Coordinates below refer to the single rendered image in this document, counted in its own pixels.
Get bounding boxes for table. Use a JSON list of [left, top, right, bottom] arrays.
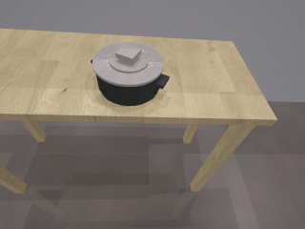
[[0, 29, 277, 194]]

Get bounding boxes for pot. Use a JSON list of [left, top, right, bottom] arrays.
[[91, 60, 170, 106]]

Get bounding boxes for lid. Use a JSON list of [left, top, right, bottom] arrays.
[[92, 42, 164, 87]]

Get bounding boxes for knob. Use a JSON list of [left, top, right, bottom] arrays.
[[115, 44, 141, 63]]

